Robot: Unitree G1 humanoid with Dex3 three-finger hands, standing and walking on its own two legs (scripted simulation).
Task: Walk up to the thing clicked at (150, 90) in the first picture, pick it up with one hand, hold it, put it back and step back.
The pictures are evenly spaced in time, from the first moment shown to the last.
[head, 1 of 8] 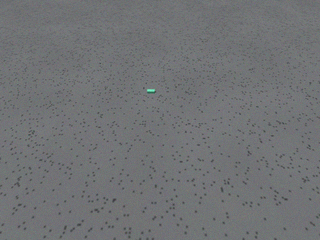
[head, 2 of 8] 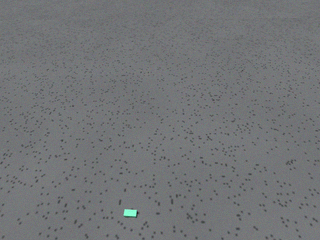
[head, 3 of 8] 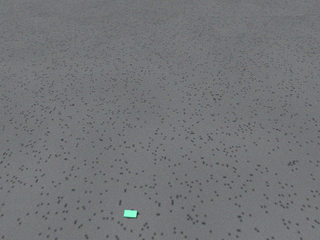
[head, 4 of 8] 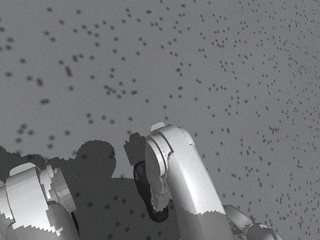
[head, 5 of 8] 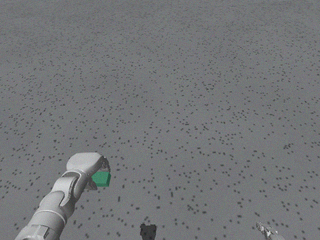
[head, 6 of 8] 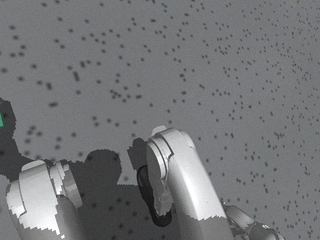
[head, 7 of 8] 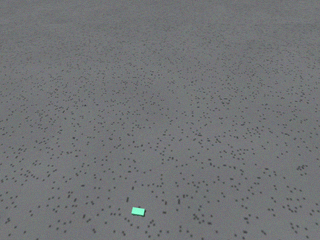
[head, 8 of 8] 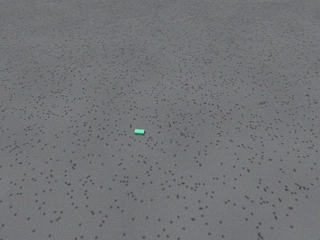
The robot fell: no
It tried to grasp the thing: yes
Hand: left
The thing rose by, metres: 0.69
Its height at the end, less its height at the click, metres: +0.00
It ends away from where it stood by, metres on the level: 0.01
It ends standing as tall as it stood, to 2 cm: yes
